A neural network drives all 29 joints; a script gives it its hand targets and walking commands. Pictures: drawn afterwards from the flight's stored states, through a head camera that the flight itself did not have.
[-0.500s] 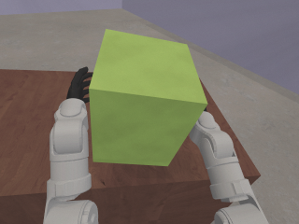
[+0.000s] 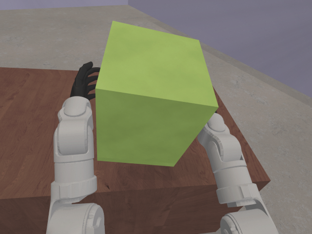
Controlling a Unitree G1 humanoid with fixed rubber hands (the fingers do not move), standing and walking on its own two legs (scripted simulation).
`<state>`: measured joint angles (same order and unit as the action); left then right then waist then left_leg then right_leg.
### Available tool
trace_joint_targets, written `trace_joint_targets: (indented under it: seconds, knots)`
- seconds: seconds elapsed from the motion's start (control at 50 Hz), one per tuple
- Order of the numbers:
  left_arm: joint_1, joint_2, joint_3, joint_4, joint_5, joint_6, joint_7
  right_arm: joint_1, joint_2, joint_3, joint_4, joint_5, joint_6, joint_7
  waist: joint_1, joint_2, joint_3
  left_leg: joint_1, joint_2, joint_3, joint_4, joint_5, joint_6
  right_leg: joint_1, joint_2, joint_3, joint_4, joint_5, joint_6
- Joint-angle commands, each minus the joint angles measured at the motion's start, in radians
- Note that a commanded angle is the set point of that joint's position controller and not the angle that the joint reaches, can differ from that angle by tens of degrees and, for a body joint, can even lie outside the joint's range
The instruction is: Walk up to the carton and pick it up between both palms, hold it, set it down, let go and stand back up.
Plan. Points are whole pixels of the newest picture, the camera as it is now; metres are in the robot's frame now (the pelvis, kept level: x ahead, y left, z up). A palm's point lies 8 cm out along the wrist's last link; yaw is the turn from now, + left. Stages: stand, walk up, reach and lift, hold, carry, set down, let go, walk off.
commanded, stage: set down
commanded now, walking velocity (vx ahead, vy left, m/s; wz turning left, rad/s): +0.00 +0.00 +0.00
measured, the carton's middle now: (146, 102) +0.38 +0.02 +0.19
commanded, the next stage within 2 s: none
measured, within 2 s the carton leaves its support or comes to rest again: neither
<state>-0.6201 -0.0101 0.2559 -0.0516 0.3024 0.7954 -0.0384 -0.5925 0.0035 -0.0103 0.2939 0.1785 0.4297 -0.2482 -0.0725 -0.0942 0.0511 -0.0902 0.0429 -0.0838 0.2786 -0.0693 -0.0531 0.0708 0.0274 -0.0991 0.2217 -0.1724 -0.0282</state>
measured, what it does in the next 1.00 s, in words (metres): stands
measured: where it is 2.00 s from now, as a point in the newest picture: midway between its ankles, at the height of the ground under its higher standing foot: outside the picture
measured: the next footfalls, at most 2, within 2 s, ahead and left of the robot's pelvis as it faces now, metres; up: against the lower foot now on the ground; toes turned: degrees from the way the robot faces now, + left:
none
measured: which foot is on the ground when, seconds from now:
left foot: down 0.00-1.00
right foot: down 0.00-1.00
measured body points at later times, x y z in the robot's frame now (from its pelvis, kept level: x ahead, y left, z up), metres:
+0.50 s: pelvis +0.02 +0.00 +0.00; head +0.01 +0.05 +0.45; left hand +0.39 +0.17 +0.11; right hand +0.38 -0.12 +0.10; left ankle +0.06 +0.15 -0.75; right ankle -0.02 -0.10 -0.75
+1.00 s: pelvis +0.04 +0.00 +0.00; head +0.04 +0.04 +0.45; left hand +0.42 +0.16 +0.11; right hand +0.40 -0.14 +0.09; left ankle +0.06 +0.15 -0.75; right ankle -0.02 -0.10 -0.75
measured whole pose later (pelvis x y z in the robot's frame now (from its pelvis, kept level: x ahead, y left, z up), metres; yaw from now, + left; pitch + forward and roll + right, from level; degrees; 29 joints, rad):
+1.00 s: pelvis +0.04 +0.00 +0.00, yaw +0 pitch +0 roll +0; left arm -0.52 -0.05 0.27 0.43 0.28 0.23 0.00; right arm -0.48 0.05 -0.10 0.67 0.00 -0.05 -0.21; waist -0.03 -0.09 0.00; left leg -0.14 0.03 -0.07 0.21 -0.07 -0.04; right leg 0.03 0.01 -0.09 0.14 -0.16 -0.02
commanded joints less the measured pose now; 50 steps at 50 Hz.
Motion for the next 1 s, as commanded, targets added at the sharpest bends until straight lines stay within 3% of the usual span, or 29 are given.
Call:
trace_joint_targets:
  seconds: [0.0,0.08,0.2,0.34,0.42,0.54,0.66,0.82,0.92,0.98]
  knots:
    - [-0.606,-0.360,-0.360,-0.085,-0.109,-0.131,-0.139,-0.801,0.281,0.178,-0.260,-0.034,-0.162,0.057,0.006,0.141,-0.483,0.324,-0.090,0.110,0.006,0.148,0.017,-0.057,0.028,-0.055,-0.042,0.241,0.101]
    - [-0.574,-0.336,-0.304,0.004,-0.065,-0.181,-0.147,-0.754,0.259,0.116,-0.141,-0.089,-0.225,0.082,0.009,0.140,-0.352,0.310,-0.089,0.117,-0.028,0.071,0.011,-0.055,0.019,-0.056,-0.064,0.164,0.104]
    - [-0.514,-0.346,-0.277,0.110,-0.050,-0.324,-0.138,-0.713,0.263,0.084,-0.108,-0.180,-0.373,0.130,0.031,0.107,-0.356,0.308,-0.092,0.123,-0.047,0.079,0.010,-0.003,0.022,-0.061,-0.075,0.184,0.106]
    - [-0.500,-0.431,-0.366,0.129,-0.057,-0.517,-0.110,-0.666,0.366,0.158,-0.077,-0.224,-0.546,0.169,0.039,0.139,-0.507,0.355,-0.096,0.099,-0.039,0.278,0.012,0.087,0.029,-0.039,-0.065,0.400,0.099]
    - [-0.468,-0.472,-0.402,0.145,-0.057,-0.578,-0.090,-0.639,0.417,0.216,-0.048,-0.219,-0.591,0.169,0.053,0.141,-0.526,0.334,-0.094,0.091,-0.046,0.303,0.018,0.119,0.027,-0.028,-0.057,0.460,0.099]
    - [-0.468,-0.532,-0.466,0.189,-0.101,-0.635,-0.070,-0.587,0.509,0.279,0.019,-0.210,-0.600,0.173,0.056,0.115,-0.545,0.271,-0.083,0.086,-0.057,0.294,0.026,0.113,0.022,-0.007,-0.051,0.468,0.105]
    - [-0.504,-0.573,-0.510,0.215,-0.126,-0.672,-0.060,-0.590,0.552,0.295,0.029,-0.218,-0.601,0.173,0.047,0.140,-0.650,0.233,-0.080,0.078,-0.028,0.321,0.020,0.095,0.021,-0.001,-0.028,0.520,0.099]
    - [-0.508,-0.592,-0.461,0.281,-0.095,-0.680,-0.065,-0.604,0.568,0.309,0.051,-0.187,-0.576,0.152,0.058,0.143,-0.690,0.159,-0.092,0.076,-0.014,0.413,0.023,0.140,0.030,0.004,0.016,0.700,0.118]
    - [-0.472,-0.549,-0.378,0.325,-0.070,-0.643,-0.086,-0.580,0.517,0.254,0.071,-0.189,-0.544,0.138,0.054,0.100,-0.587,0.177,-0.086,0.074,-0.024,0.378,0.033,0.124,0.031,-0.002,0.006,0.683,0.117]
    - [-0.485,-0.537,-0.349,0.350,-0.063,-0.631,-0.095,-0.596,0.511,0.225,0.091,-0.200,-0.536,0.138,0.062,0.106,-0.551,0.161,-0.089,0.078,-0.038,0.323,0.036,0.117,0.028,-0.009,0.000,0.619,0.122]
